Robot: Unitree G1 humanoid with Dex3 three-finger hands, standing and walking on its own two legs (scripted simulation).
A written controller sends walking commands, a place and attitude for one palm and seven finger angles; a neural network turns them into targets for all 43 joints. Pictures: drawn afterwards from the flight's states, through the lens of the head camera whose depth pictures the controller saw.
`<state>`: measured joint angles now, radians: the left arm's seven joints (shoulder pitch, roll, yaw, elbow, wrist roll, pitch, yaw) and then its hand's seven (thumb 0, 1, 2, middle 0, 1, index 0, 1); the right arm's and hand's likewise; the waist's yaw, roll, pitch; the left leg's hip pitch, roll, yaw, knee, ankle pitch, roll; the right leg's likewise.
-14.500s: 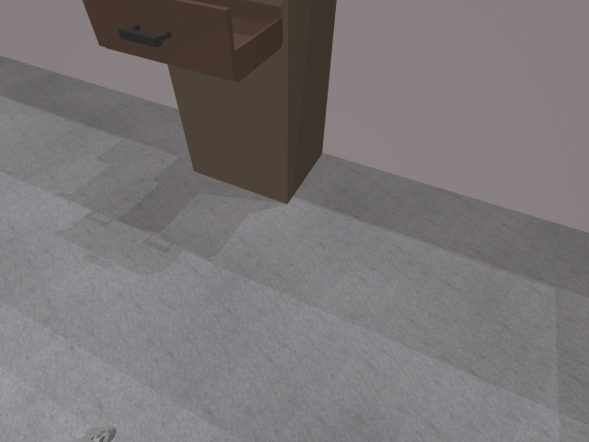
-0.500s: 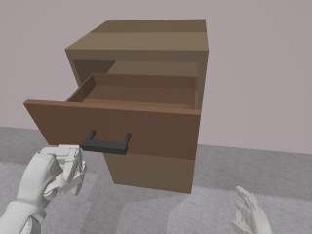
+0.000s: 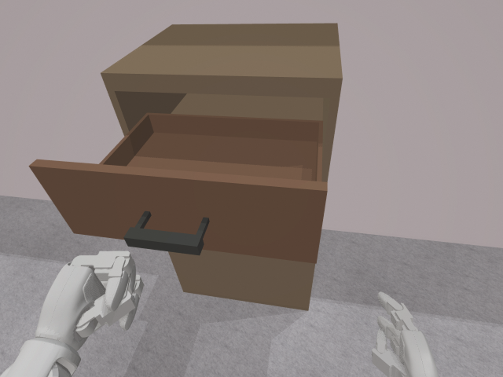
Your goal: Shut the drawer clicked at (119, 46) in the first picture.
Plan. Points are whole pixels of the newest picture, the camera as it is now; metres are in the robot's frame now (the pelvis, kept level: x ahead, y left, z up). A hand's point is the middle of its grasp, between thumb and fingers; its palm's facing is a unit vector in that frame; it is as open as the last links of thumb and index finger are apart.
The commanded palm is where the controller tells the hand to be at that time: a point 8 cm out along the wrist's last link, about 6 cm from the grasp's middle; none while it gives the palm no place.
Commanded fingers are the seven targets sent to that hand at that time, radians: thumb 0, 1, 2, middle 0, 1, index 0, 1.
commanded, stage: bring the fist close to the handle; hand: left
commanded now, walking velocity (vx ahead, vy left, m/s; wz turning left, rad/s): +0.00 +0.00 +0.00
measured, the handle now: (169, 230) +0.33 +0.18 +0.09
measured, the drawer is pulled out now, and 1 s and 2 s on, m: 0.30 0.30 0.24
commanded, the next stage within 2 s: push the drawer shut in 1.04 s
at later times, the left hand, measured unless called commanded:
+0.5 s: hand (166, 290) +0.21 +0.14 +0.11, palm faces -0.07 -1.00 -0.06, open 3.3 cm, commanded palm +0.19 +0.20 +0.11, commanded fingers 0.00 0.90 0.90 -1.40 -1.60 -1.40 -1.60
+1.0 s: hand (171, 283) +0.23 +0.14 +0.09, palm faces -0.05 -1.00 -0.07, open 3.3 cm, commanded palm +0.21 +0.20 +0.09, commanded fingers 0.00 0.90 0.90 -1.40 -1.60 -1.40 -1.60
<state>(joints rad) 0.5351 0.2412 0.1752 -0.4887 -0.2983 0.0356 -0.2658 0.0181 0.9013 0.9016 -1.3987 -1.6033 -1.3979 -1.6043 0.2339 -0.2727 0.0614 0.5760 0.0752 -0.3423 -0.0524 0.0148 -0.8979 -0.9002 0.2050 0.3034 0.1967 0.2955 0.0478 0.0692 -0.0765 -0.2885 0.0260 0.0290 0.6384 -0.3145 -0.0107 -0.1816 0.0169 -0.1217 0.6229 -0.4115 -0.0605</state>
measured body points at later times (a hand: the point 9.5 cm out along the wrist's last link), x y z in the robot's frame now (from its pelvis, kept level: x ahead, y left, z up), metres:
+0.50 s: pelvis -0.01 +0.01 +0.00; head -0.01 -0.01 +0.44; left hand +0.21 +0.20 +0.11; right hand +0.16 -0.22 -0.08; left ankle +0.02 +0.13 -0.72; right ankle -0.04 -0.07 -0.72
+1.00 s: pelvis +0.00 +0.00 -0.01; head +0.01 -0.03 +0.44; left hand +0.23 +0.20 +0.09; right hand +0.17 -0.23 -0.09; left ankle +0.02 +0.13 -0.72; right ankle -0.04 -0.07 -0.72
